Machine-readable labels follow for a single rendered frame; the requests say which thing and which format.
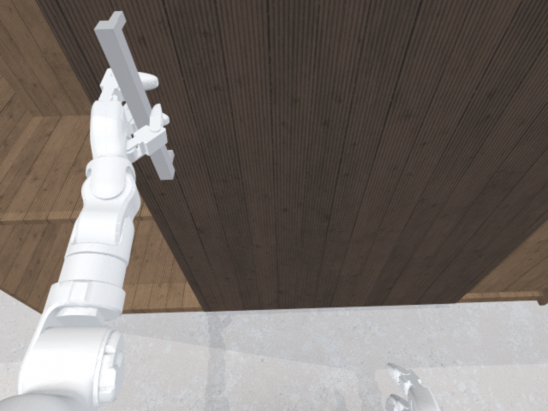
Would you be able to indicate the left robot upper arm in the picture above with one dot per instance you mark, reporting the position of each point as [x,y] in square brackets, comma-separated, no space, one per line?
[71,368]

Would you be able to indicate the handle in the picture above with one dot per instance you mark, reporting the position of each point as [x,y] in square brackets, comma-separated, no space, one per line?
[115,47]

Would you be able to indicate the robot left forearm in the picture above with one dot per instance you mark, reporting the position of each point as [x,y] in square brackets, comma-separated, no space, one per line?
[89,290]

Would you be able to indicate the wardrobe door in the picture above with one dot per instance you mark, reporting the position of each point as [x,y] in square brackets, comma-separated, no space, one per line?
[525,269]
[335,153]

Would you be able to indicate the left robot hand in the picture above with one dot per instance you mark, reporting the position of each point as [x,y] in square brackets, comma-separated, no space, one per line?
[112,125]

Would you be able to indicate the right robot hand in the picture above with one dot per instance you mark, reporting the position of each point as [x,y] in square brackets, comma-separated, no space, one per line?
[419,398]

